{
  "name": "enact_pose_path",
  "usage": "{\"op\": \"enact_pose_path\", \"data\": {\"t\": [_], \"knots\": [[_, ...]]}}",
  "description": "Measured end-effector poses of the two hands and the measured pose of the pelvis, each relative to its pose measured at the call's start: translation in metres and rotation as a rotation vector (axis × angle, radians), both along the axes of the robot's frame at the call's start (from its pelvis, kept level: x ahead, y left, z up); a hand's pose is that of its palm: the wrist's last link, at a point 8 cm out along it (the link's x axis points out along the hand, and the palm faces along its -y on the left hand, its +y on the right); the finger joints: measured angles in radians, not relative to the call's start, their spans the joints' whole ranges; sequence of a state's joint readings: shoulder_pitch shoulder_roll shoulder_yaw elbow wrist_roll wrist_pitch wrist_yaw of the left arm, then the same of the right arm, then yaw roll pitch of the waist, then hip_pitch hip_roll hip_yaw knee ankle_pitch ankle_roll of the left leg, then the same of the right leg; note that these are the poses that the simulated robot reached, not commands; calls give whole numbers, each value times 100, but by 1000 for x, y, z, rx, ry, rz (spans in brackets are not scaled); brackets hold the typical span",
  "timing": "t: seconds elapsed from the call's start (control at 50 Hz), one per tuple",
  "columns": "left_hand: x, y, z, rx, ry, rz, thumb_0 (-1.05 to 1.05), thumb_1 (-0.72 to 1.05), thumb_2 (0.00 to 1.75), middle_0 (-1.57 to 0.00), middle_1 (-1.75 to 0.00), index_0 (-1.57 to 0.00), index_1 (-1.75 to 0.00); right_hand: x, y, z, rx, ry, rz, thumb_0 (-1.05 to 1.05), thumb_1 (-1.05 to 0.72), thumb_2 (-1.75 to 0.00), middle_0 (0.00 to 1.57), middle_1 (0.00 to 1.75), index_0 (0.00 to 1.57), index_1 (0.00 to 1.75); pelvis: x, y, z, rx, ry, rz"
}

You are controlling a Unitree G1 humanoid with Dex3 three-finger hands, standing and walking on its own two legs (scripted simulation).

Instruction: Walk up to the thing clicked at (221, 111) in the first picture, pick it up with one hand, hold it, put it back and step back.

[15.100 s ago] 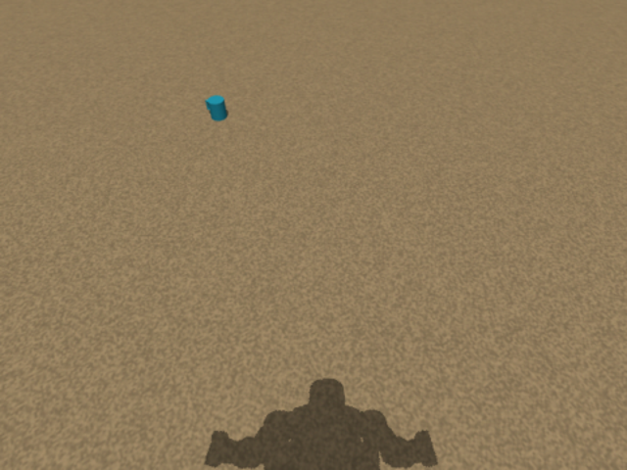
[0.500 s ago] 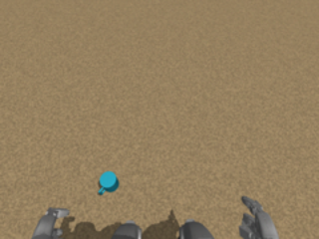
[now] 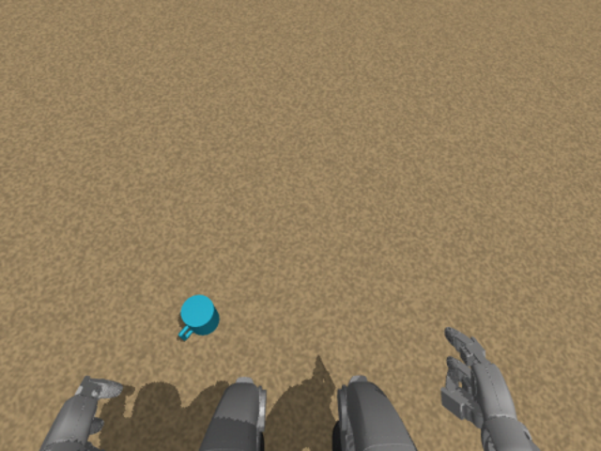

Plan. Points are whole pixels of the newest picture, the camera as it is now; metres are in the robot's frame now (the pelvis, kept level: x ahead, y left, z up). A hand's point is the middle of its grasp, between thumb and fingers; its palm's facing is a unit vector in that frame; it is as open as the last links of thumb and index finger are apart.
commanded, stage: rise first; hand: left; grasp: from above
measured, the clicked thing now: (196, 320) +0.42 +0.27 -0.60
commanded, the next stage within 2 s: approach in 1.76 s
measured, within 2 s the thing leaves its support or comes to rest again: neither
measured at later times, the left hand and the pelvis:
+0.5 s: hand (145, 362) +0.27 +0.30 -0.33, palm faces -0.45 -0.36 -0.82, open 13.9 cm; pelvis -0.06 -0.01 -0.19, yaw -1 degrees
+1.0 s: hand (157, 335) +0.34 +0.32 -0.42, palm faces -0.46 -0.09 -0.88, open 14.0 cm; pelvis -0.08 +0.00 -0.28, yaw -4 degrees
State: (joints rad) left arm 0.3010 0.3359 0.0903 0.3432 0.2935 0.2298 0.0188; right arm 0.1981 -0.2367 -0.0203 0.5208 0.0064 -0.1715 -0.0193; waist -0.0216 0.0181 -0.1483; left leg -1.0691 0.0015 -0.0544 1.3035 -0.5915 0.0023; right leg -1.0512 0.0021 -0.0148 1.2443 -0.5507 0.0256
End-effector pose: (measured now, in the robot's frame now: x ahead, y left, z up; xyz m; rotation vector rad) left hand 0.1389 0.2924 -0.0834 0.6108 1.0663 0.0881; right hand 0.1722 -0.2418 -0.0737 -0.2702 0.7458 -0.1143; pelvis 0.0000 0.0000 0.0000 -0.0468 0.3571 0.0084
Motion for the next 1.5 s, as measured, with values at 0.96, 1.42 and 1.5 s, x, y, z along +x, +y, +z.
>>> {"op": "enact_pose_path", "data": {"t": [0.96, 1.42, 1.5], "knots": [[202, 29, -275, 535, -259, -844, 0, -51, 101, -9, -100, -8, -100, -180, -41, -303, -101, 604, -63, 1, -90, -90, 20, 30, 20, 30, -78, 2, -276, -65, 228, -38], [237, 21, -318, 590, -266, -909, 0, -50, 99, -10, -98, -10, -98, -191, -35, -335, -100, 685, -35, 1, -91, -90, 20, 30, 20, 30, -74, 2, -311, -74, 230, -48], [240, 20, -325, 592, -260, -907, 0, -52, 100, -9, -99, -9, -99, -196, -36, -337, -101, 703, -37, 1, -91, -90, 20, 30, 20, 30, -73, 1, -314, -75, 234, -51]]}}
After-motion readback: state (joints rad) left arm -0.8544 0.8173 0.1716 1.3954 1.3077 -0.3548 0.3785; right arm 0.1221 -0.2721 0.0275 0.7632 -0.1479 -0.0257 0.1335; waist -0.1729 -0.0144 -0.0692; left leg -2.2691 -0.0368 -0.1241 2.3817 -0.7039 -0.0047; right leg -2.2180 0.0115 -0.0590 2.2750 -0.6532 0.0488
